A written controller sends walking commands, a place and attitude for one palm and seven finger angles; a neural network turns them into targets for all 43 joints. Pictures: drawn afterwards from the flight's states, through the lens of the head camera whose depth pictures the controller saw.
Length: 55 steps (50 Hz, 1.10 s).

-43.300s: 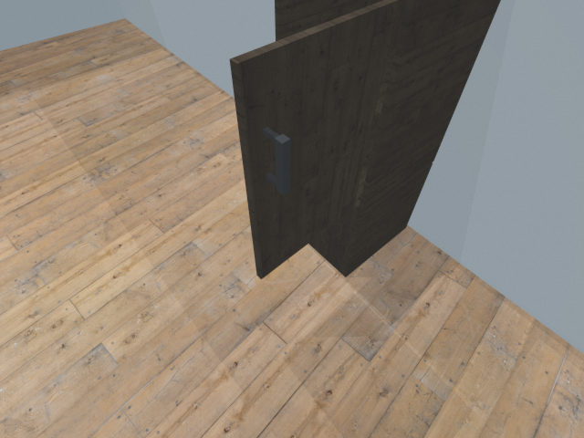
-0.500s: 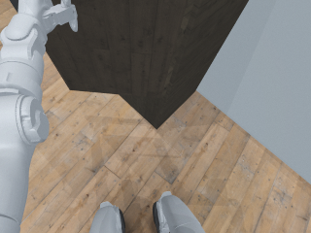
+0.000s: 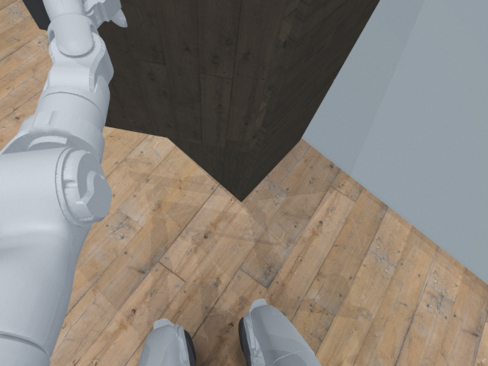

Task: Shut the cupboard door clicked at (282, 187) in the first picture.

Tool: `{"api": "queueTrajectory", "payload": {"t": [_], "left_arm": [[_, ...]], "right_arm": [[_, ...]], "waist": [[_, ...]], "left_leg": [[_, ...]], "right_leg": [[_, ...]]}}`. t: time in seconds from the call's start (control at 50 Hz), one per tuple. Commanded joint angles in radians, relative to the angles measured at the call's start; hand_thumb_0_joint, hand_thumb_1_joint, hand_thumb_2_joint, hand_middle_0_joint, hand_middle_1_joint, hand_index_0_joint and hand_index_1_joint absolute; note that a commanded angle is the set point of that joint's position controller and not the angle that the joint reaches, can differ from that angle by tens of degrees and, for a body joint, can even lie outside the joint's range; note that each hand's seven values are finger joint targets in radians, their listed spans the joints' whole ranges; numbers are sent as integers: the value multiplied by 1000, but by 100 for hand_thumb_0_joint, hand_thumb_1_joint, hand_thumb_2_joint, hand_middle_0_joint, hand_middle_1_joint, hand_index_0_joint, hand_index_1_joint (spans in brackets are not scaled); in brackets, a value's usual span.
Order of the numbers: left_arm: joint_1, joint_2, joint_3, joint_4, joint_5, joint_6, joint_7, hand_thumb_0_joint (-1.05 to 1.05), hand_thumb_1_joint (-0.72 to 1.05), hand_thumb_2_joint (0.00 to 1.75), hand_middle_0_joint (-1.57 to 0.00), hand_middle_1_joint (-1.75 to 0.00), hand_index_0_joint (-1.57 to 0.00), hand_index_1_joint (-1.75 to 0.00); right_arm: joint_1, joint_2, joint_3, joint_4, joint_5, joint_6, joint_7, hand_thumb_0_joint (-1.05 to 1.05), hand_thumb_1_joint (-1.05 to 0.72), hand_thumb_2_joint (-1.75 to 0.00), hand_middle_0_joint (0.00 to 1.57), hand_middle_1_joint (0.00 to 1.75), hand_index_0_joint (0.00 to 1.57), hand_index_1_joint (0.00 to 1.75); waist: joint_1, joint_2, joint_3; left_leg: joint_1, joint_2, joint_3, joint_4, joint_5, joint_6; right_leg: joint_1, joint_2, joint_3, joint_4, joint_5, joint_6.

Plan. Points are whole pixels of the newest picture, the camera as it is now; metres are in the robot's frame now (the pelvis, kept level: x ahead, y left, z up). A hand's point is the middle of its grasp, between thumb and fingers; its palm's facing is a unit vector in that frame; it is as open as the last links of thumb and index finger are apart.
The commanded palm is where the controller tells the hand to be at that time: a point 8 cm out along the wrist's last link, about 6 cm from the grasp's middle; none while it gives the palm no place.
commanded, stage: pull the fist back off the door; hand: left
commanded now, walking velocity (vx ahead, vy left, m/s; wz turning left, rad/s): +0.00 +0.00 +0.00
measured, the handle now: out of the picture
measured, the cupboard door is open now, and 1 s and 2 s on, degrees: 33 33 33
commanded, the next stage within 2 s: draw the hand back to the body in 0.64 s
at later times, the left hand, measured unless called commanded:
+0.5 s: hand (122, 48) +0.54 +0.06 +0.13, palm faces +0.09 -1.00 +0.00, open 3.1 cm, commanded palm +0.50 +0.10 +0.14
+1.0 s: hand (84, 71) +0.48 +0.10 +0.16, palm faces +0.11 -0.99 -0.06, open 3.1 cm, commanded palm +0.43 +0.15 +0.17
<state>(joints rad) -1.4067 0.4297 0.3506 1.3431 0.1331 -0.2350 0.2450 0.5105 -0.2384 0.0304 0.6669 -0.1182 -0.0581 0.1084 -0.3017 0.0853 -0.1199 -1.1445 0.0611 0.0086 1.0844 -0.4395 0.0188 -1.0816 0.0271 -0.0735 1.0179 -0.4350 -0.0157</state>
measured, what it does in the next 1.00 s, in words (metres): rises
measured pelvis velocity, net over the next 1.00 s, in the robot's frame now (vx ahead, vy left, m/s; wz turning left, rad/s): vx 0.01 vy -0.02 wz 0.00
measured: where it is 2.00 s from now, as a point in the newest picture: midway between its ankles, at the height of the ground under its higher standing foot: outside the picture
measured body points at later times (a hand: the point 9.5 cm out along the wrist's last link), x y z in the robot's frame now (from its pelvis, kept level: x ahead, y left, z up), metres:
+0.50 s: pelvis +0.02 -0.01 +0.04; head +0.13 -0.01 +0.48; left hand +0.53 +0.11 +0.13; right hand +0.00 -0.28 -0.08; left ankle +0.02 +0.11 -0.65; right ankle +0.01 -0.12 -0.65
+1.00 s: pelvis +0.01 -0.02 +0.05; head +0.07 -0.04 +0.50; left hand +0.46 +0.15 +0.17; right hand +0.04 -0.27 -0.08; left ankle +0.02 +0.11 -0.65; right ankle +0.01 -0.12 -0.65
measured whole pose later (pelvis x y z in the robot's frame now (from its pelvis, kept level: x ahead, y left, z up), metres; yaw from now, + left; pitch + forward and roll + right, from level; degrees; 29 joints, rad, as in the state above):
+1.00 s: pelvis +0.01 -0.02 +0.05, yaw +0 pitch +13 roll +0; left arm -0.71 0.21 0.25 0.93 -0.06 -0.38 0.07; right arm 0.42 -0.25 -0.02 0.64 0.00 0.03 0.04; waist -0.10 0.06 -0.12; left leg -0.64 0.05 0.06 0.78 -0.36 -0.01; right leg -0.63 0.03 -0.02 0.79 -0.38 -0.04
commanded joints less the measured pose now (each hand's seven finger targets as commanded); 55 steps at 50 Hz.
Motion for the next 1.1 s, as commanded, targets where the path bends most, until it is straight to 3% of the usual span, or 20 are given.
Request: {"api": "queueTrajectory", "payload": {"t": [0.0,0.1,0.12,0.18,0.22,0.3,0.36,0.44,0.5,0.56,0.6,0.66,0.7,0.74,0.8,0.86,0.9,0.96,1.02,1.08], "left_arm": [[-522,160,-33,-250,23,-88,-23,0,90,90,-130,-150,-130,-150],[-420,172,37,-254,-85,-75,-73,0,90,90,-130,-150,-130,-150],[-402,163,37,-255,-90,-89,-69,0,90,90,-130,-150,-130,-150],[-334,103,6,-328,-86,-166,-51,0,90,90,-130,-150,-130,-150],[-248,50,-31,-296,-74,-192,-49,0,90,90,-130,-150,-130,-150],[-105,-39,-84,-279,-91,-172,-74,0,90,90,-130,-150,-130,-150],[-87,-67,-92,-327,-130,-148,-88,0,90,90,-130,-150,-130,-150],[-125,-115,-121,-484,-169,-211,-81,0,90,90,-130,-150,-130,-150],[-114,-129,-149,-573,-150,-277,-62,0,90,90,-130,-150,-130,-150],[-57,-163,-193,-546,-123,-278,-55,0,90,90,-130,-150,-130,-150],[-47,-163,-196,-466,-113,-243,-53,0,90,90,-130,-150,-130,-150],[-12,-98,-136,-362,-134,-170,-51,0,90,90,-130,-150,-130,-150],[-41,-83,-107,-357,-163,-156,-55,0,90,90,-130,-150,-130,-150],[-84,-77,-99,-358,-179,-168,-59,0,90,90,-130,-150,-130,-150],[42,-10,-39,-461,-178,-240,-81,0,90,90,-130,-150,-130,-150],[222,-13,-60,-551,-156,-272,-126,0,90,90,-130,-150,-130,-150],[357,-40,-88,-567,-166,-231,-161,0,90,90,-130,-150,-130,-150],[427,-56,-99,-671,-236,-137,-207,0,90,90,-130,-150,-130,-150],[394,-70,-118,-838,-304,-95,-237,0,90,90,-130,-150,-130,-150],[405,-68,-152,-1032,-308,-122,-248,0,90,90,-130,-150,-130,-150]], "right_arm": [[264,-215,-94,-6,12,24,4,0,-90,-90,20,30,20,30],[236,-205,-87,-34,39,41,-20,0,-90,-90,20,30,20,30],[233,-200,-86,-31,38,41,-22,0,-90,-90,20,30,20,30],[221,-187,-91,-34,32,29,-16,0,-90,-90,20,30,20,30],[213,-186,-98,-24,33,28,-10,0,-90,-90,20,30,20,30],[194,-185,-112,-33,50,43,-10,0,-90,-90,20,30,20,30],[166,-182,-115,-45,60,55,-18,0,-90,-90,20,30,20,30],[111,-166,-115,-54,68,46,-30,0,-90,-90,20,30,20,30],[85,-158,-121,-42,68,33,-35,0,-90,-90,20,30,20,30],[57,-152,-121,-31,70,32,-33,0,-90,-90,20,30,20,30],[56,-155,-119,-26,76,40,-39,0,-90,-90,20,30,20,30],[35,-163,-111,-38,88,58,-55,0,-90,-90,20,30,20,30],[24,-161,-101,-46,92,57,-65,0,-90,-90,20,30,20,30],[6,-160,-94,-49,92,51,-71,0,-90,-90,20,30,20,30],[-16,-154,-93,-82,89,38,-70,0,-90,-90,20,30,20,30],[-28,-143,-97,-110,95,35,-64,0,-90,-90,20,30,20,30],[-40,-146,-97,-129,112,40,-63,0,-90,-90,20,30,20,30],[-80,-152,-101,-157,141,51,-82,0,-90,-90,20,30,20,30],[-134,-148,-94,-164,160,40,-109,0,-90,-90,20,30,20,30],[-173,-137,-89,-164,162,10,-128,0,-90,-90,20,30,20,30]], "waist": [[-18,114,-625],[28,59,-590],[29,25,-560],[50,38,-538],[51,3,-487],[74,-38,-462],[88,-61,-440],[104,-28,-466],[113,-3,-513],[113,4,-473],[103,-56,-426],[107,-161,-358],[116,-162,-369],[104,-179,-353],[180,-100,-460],[228,-72,-504],[238,-99,-450],[238,-197,-359],[233,-169,-297],[238,-89,-289]], "left_leg": [[624,-27,-90,-109,447,1],[598,-43,-56,-172,413,7],[582,-42,-54,-177,396,8],[614,-44,-44,-186,426,7],[613,-40,-41,-191,432,4],[619,-54,-13,-214,439,7],[617,-63,1,-236,415,10],[690,-65,-4,-237,434,5],[751,-60,-16,-225,474,3],[745,-59,-8,-225,461,1],[709,-61,-9,-243,416,4],[606,-75,11,-273,316,13],[598,-81,11,-287,304,13],[574,-82,9,-284,270,16],[623,-86,20,-292,320,13],[665,-82,34,-302,390,11],[665,-78,45,-328,373,13],[660,-78,57,-384,298,20],[727,-76,53,-421,273,24],[815,-73,45,-436,282,30]], "right_leg": [[249,32,24,-154,360,2],[389,35,36,-205,411,5],[395,34,35,-213,402,8],[401,33,37,-213,432,6],[389,32,34,-215,438,6],[453,29,40,-238,495,5],[506,26,47,-263,511,8],[510,24,49,-260,523,8],[500,21,47,-232,541,6],[480,15,46,-231,529,7],[480,12,46,-245,503,12],[555,6,67,-290,482,20],[586,3,73,-297,486,21],[580,1,81,-304,457,24],[662,-2,88,-283,507,13],[719,1,81,-267,585,6],[731,4,77,-297,581,10],[789,1,89,-381,523,24],[788,0,91,-436,456,25],[776,3,84,-447,427,19]]}}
